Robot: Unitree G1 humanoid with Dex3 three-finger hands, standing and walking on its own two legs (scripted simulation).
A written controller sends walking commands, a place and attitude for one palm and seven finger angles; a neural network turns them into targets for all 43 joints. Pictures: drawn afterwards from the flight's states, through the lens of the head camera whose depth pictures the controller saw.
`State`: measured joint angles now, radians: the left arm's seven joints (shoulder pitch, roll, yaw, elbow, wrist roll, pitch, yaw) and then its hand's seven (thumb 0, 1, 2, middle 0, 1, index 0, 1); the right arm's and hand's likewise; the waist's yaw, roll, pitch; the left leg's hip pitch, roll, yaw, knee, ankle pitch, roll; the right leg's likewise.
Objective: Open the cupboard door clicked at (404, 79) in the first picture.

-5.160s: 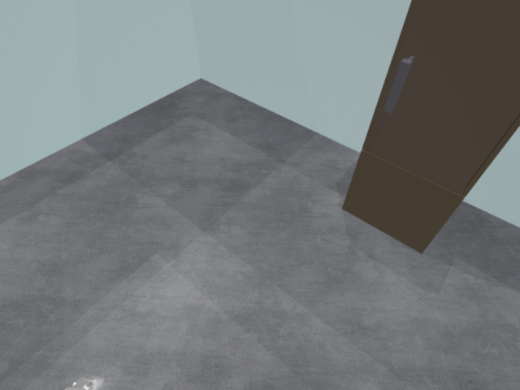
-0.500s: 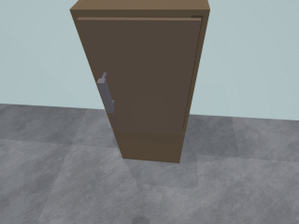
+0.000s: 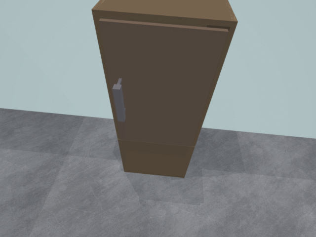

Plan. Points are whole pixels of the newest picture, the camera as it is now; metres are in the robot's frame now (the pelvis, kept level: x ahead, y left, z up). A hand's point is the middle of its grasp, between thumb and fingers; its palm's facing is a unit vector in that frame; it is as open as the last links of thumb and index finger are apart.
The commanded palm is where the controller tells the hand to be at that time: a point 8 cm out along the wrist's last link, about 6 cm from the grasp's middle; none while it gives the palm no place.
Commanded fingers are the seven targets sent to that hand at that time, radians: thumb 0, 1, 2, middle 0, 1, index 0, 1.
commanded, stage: come to a stop and stand still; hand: left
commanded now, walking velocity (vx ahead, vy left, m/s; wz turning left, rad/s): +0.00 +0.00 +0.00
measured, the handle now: (120, 100) +0.59 +0.19 -0.04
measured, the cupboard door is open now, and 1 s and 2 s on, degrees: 0 0 0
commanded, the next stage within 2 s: look again from close up in 0.08 s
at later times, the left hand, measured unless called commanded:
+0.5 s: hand out of the picture +0.01 +0.17 -0.18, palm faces +0.02 -0.97 -0.23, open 7.3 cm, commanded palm none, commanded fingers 0.00 0.90 0.90 -0.20 -0.30 -0.20 -0.30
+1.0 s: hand (100, 207) +0.19 +0.16 -0.03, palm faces +0.20 -0.98 -0.05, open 7.6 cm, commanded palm +0.11 +0.21 -0.07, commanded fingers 0.00 0.62 0.78 -0.22 -0.48 -0.22 -0.48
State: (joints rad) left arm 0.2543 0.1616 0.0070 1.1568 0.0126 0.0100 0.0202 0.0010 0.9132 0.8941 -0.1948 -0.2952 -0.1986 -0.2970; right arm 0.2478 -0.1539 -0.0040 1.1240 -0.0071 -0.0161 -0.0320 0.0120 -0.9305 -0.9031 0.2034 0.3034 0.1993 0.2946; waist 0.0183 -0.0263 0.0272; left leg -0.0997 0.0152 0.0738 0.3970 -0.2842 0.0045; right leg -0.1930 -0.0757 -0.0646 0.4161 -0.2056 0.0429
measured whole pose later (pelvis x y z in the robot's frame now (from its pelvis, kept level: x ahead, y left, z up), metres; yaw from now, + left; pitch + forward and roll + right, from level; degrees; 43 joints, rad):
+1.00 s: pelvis -0.02 -0.04 -0.03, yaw +1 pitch +6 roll +1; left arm 0.32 0.16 0.15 0.28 -0.20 -0.35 -0.10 0.01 0.84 0.86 -0.20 -0.35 -0.21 -0.35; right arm 0.25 -0.26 -0.07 0.76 0.02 -0.30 -0.05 0.02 -0.91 -0.90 0.20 0.30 0.20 0.29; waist -0.01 0.00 -0.06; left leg -0.41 0.05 0.04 0.70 -0.38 -0.04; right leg -0.51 -0.07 -0.09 0.75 -0.34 -0.01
